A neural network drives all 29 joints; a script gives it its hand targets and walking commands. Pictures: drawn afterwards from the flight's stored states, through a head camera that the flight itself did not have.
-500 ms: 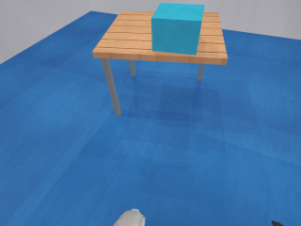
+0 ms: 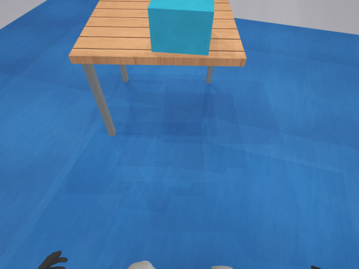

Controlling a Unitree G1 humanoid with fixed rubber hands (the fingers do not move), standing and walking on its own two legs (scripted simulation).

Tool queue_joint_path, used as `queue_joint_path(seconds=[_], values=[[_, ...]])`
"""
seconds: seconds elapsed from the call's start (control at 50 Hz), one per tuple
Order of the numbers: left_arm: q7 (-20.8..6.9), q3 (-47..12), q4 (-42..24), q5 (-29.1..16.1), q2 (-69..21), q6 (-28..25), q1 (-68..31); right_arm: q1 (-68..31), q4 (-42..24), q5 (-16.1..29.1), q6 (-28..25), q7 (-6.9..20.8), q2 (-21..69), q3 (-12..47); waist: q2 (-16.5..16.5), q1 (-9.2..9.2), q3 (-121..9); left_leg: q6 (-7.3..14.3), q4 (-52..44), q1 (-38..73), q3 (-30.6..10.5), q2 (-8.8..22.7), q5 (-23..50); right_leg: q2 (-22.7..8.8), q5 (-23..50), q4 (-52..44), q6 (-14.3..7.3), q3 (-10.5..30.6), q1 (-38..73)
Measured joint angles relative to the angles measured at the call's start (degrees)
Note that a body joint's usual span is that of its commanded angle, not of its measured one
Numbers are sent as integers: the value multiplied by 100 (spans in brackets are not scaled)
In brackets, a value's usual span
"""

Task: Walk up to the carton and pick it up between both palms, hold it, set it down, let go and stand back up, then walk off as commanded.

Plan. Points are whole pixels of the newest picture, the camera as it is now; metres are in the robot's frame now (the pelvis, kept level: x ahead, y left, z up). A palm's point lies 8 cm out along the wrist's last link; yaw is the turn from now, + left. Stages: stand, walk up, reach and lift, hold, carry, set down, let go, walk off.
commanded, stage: walk off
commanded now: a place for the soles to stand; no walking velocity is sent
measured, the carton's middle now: (182, 20) +1.14 +0.00 -0.01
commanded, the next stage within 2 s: stand in 0.66 s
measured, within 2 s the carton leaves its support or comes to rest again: neither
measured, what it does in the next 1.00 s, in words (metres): stands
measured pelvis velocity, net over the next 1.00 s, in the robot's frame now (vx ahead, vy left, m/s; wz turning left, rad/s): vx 0.02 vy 0.00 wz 0.01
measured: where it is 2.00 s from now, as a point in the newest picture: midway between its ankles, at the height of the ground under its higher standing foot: outside the picture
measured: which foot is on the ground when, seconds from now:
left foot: down 0.00-1.00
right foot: down 0.00-1.00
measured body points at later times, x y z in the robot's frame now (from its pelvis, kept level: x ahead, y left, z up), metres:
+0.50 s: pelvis +0.02 -0.01 +0.02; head +0.02 -0.02 +0.47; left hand +0.14 +0.30 -0.08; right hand +0.15 -0.32 -0.09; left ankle +0.05 +0.13 -0.72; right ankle +0.02 -0.14 -0.72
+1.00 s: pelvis +0.02 +0.00 +0.03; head +0.04 -0.01 +0.48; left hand +0.12 +0.31 -0.09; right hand +0.12 -0.31 -0.10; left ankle +0.05 +0.13 -0.72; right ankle +0.02 -0.14 -0.72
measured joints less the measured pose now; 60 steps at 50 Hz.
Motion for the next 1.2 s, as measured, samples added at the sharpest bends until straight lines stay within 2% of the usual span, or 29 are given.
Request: queue_joint_path(seconds=[0.1,0.34,0.58,0.86,1.2], values=[[11,-10,173,-28,-13,-21,-134,-145,178,-18,-6,9,-5,18,93,38,-137,-71,-225,204,-27,99,6,97,101,-321,-55,-25,236],[0,-133,592,-19,-218,-26,-365,-579,385,83,-24,23,-39,33,197,60,-369,-106,-1147,772,-61,4,391,1,345,-1031,-87,-82,730],[8,-143,872,-54,-240,23,-541,-690,767,62,0,30,112,86,87,69,-303,-104,-1702,1043,-60,-25,686,-32,583,-1479,-76,-93,951],[14,-180,1037,-55,-272,21,-561,-726,945,42,114,104,126,64,165,85,-191,-101,-1794,1013,-70,68,760,52,842,-1895,-66,-104,1063],[44,-222,1103,-46,-211,56,-597,-695,994,26,153,109,150,48,142,99,-186,-52,-1855,1075,-35,15,732,-11,834,-1986,-9,-77,1133]])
